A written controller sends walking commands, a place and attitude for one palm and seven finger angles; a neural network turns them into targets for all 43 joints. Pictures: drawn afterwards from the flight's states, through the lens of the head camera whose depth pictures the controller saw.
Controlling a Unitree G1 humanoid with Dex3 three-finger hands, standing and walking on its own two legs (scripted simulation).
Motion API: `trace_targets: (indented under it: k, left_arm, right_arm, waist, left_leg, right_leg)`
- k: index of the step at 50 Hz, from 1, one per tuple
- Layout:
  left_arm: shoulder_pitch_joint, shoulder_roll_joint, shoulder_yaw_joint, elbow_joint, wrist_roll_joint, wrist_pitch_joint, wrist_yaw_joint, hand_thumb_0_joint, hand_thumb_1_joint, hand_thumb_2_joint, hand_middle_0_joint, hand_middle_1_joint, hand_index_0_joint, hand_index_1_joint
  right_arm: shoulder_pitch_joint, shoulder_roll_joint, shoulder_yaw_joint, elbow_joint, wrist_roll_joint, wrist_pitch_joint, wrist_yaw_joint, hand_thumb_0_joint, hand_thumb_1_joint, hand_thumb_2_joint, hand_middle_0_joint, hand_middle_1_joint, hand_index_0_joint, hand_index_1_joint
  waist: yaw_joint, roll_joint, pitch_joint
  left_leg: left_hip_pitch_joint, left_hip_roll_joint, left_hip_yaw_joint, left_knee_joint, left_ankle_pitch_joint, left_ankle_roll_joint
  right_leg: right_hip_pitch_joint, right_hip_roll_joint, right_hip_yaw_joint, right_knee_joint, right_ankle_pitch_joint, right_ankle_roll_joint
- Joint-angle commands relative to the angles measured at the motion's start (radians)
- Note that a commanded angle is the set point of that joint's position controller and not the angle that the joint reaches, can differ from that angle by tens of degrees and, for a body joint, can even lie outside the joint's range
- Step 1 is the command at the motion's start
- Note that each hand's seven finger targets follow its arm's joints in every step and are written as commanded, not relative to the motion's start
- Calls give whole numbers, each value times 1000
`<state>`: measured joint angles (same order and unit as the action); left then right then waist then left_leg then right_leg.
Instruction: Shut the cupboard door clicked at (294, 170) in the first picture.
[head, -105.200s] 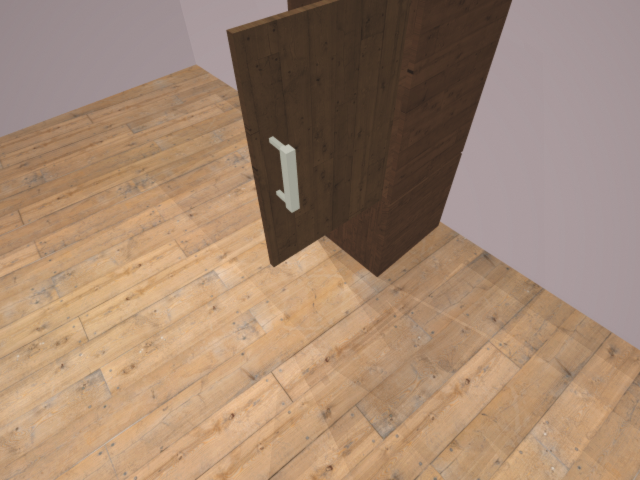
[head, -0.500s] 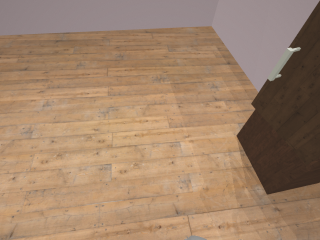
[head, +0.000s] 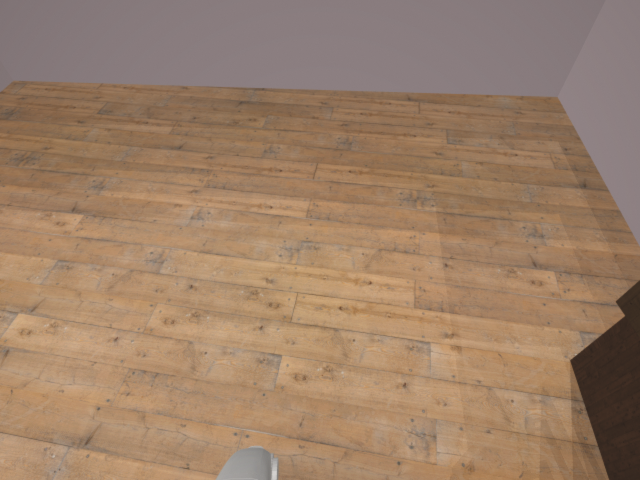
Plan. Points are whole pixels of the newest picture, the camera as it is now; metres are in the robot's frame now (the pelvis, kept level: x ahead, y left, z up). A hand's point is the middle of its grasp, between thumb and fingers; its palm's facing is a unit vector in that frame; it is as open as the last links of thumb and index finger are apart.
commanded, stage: walk to a spot facing it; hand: left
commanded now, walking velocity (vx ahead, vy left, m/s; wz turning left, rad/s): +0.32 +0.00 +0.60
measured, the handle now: out of the picture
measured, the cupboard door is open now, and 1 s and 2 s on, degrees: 11 11 11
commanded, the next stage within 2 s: turn to face it in 0.32 s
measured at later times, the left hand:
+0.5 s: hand (144, 432) +0.21 +0.28 -0.17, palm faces +0.26 -0.94 -0.24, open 7.4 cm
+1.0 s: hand (189, 359) +0.33 +0.24 -0.17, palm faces +0.06 -0.97 -0.23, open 7.3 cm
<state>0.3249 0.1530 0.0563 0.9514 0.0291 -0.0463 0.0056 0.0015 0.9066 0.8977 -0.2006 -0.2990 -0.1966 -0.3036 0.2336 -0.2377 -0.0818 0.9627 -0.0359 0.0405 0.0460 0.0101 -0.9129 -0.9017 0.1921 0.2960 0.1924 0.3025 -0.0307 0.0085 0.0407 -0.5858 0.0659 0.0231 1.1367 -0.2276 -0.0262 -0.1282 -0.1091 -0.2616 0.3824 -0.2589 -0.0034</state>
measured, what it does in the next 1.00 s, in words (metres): walks ahead: left foot, then right foot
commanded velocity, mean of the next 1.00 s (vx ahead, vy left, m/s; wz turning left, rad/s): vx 0.11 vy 0.00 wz -0.21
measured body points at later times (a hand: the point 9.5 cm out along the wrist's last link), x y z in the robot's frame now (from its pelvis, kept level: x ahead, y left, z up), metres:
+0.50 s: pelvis +0.18 +0.06 -0.01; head +0.20 +0.08 +0.44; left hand +0.20 +0.33 -0.15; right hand +0.29 -0.16 -0.15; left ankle +0.16 +0.15 -0.75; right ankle +0.27 -0.08 -0.68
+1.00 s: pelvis +0.29 +0.05 -0.01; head +0.34 +0.05 +0.44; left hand +0.33 +0.30 -0.16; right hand +0.37 -0.19 -0.16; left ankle +0.28 +0.20 -0.71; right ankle +0.34 -0.04 -0.75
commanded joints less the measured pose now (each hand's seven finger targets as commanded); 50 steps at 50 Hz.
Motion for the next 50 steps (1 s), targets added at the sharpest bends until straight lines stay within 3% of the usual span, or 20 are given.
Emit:
trace_targets:
  k: [1, 6, 8, 10, 11, 12, 13, 14, 16, 18, 27, 31, 32, 33, 34, 35, 36, 38, 41, 50]
  left_arm:
    - [94, 160, 42, -18, 2, -36, 12, 0, 900, 900, -200, -300, -200, -300]
    - [138, 191, 50, 13, 6, -33, 8, 0, 900, 900, -200, -300, -200, -300]
    - [111, 216, 57, 6, 4, -32, 5, 0, 900, 900, -200, -300, -200, -300]
    - [80, 222, 55, 3, -8, -28, -1, 0, 900, 900, -200, -300, -200, -300]
    - [86, 180, 52, -34, -16, -23, -16, 0, 900, 900, -200, -300, -200, -300]
    - [-10, 151, 33, -98, -16, -17, -22, 0, 900, 900, -200, -300, -200, -300]
    - [-102, 170, 34, -132, -15, -11, -12, 0, 900, 900, -200, -300, -200, -300]
    - [-105, 149, 38, -131, -12, -13, -6, 0, 900, 900, -200, -300, -200, -300]
    - [-55, 123, 39, -68, 0, 8, -9, 0, 900, 900, -200, -300, -200, -300]
    - [17, 99, 35, -36, 4, 26, -17, 0, 900, 900, -200, -300, -200, -300]
    - [-73, 75, 4, -47, -7, 53, -10, 0, 900, 900, -200, -300, -200, -300]
    - [9, 112, 23, -31, -3, 50, -15, 0, 900, 900, -200, -300, -200, -300]
    - [59, 150, 32, -17, -1, 42, -16, 0, 900, 900, -200, -300, -200, -300]
    - [100, 219, 45, -11, 8, 29, -11, 0, 900, 900, -200, -300, -200, -300]
    - [134, 278, 51, -6, -3, 24, -7, 0, 900, 900, -200, -300, -200, -300]
    - [93, 264, 46, -20, -14, 29, 6, 0, 900, 900, -200, -300, -200, -300]
    - [17, 228, 54, -38, -10, 32, 16, 0, 900, 900, -200, -300, -200, -300]
    - [-48, 203, 50, -60, -14, 40, 22, 0, 900, 900, -200, -300, -200, -300]
    - [-81, 178, 56, -70, -7, 40, 23, 0, 900, 900, -200, -300, -200, -300]
    - [-69, 224, 74, -70, 4, 60, 8, 0, 900, 900, -200, -300, -200, -300]
  right_arm:
    - [-140, 10, 13, -105, 7, -31, 13, 0, -900, -900, 200, 300, 200, 300]
    - [-227, 10, 27, -140, 6, -53, 20, 0, -900, -900, 200, 300, 200, 300]
    - [-154, -8, 22, -129, 5, -63, 12, 0, -900, -900, 200, 300, 200, 300]
    - [60, -81, -1, -71, -3, -69, -1, 0, -900, -900, 200, 300, 200, 300]
    - [189, -214, -34, -49, -10, -72, -15, 0, -900, -900, 200, 300, 200, 300]
    - [284, -300, -53, -23, 2, -74, -34, 0, -900, -900, 200, 300, 200, 300]
    - [283, -291, -48, -1, 11, -67, -48, 0, -900, -900, 200, 300, 200, 300]
    - [214, -257, -31, -20, 10, -73, -51, 0, -900, -900, 200, 300, 200, 300]
    - [47, -154, 0, -67, 9, -85, -61, 0, -900, -900, 200, 300, 200, 300]
    - [3, -105, 20, -66, 10, -96, -65, 0, -900, -900, 200, 300, 200, 300]
    - [39, -62, 28, 8, 9, -92, -74, 0, -900, -900, 200, 300, 200, 300]
    - [2, -95, 16, 11, 9, -69, -78, 0, -900, -900, 200, 300, 200, 300]
    - [6, -85, 17, 10, 14, -64, -76, 0, -900, -900, 200, 300, 200, 300]
    - [32, -51, 16, 0, 22, -62, -70, 0, -900, -900, 200, 300, 200, 300]
    - [63, -25, 18, -16, 25, -51, -70, 0, -900, -900, 200, 300, 200, 300]
    - [68, -49, 18, -18, 24, -32, -76, 0, -900, -900, 200, 300, 200, 300]
    - [44, -46, 17, -18, 22, -30, -75, 0, -900, -900, 200, 300, 200, 300]
    - [-7, -61, 17, -19, 25, -29, -73, 0, -900, -900, 200, 300, 200, 300]
    - [6, -22, 21, -19, 16, -14, -67, 0, -900, -900, 200, 300, 200, 300]
    - [-56, -29, 16, -87, 30, -25, -75, 0, -900, -900, 200, 300, 200, 300]
  waist:
    - [58, -129, 30]
    - [88, -138, 27]
    - [46, -142, -17]
    - [-70, -62, -139]
    - [-128, 174, -249]
    - [-167, 295, -281]
    - [-154, 139, -229]
    - [-110, 67, -171]
    - [-32, 129, -48]
    - [18, 130, -14]
    - [43, 102, 25]
    - [88, 82, 14]
    - [108, 8, -5]
    - [115, -179, -42]
    - [108, -333, -76]
    - [80, -275, -63]
    - [65, -286, -71]
    - [53, -148, -107]
    - [29, -72, -149]
    - [57, -168, -122]
  left_leg:
    - [-144, 34, 32, -176, 1, 5]
    - [-39, 13, 101, -440, -78, 45]
    - [112, -39, 146, -492, -105, 74]
    - [505, -82, 148, -623, -3, 102]
    - [776, 144, -187, -660, 40, 185]
    - [902, 346, -522, -765, 256, 289]
    - [871, 388, -512, -787, 353, 313]
    - [721, 363, -412, -795, 278, 284]
    - [463, 264, -268, -841, 186, 210]
    - [376, 188, -171, -869, 205, 188]
    - [386, 174, -10, -856, 401, 182]
    - [358, 176, 48, -682, 267, 125]
    - [325, 128, 78, -568, 165, 91]
    - [215, 5, 141, -329, -79, 41]
    - [116, -102, 125, -59, -450, 7]
    - [124, -54, -7, 13, -432, 4]
    - [62, -35, -34, 45, -349, 0]
    - [70, -8, -51, 56, -230, -14]
    - [125, -10, -31, -43, -152, -26]
    - [207, -57, -31, -431, -191, -27]
  right_leg:
    - [166, -249, 83, -179, 223, -76]
    - [239, -302, 35, -80, 441, -78]
    - [214, -305, -9, 38, 637, -70]
    - [33, -238, -79, 383, 592, -16]
    - [-264, -120, -77, 667, 130, 38]
    - [-545, -5, 55, 903, -337, 61]
    - [-611, -28, 182, 979, -302, 42]
    - [-580, -53, 193, 975, -263, 37]
    - [-498, -95, 242, 892, -141, 46]
    - [-423, -67, 231, 811, -62, 52]
    - [-293, 15, 214, 377, 109, 30]
    - [-102, 60, 198, 214, 158, 8]
    - [-25, 42, 246, 154, 266, -3]
    - [55, -104, 473, 78, 475, -77]
    - [88, -282, 701, -57, 634, -203]
    - [14, -285, 730, -105, 491, -237]
    - [27, -239, 716, -120, 431, -233]
    - [6, -171, 602, -95, 372, -210]
    - [-46, -110, 521, -89, 308, -173]
    - [-55, -79, 641, -56, 271, -179]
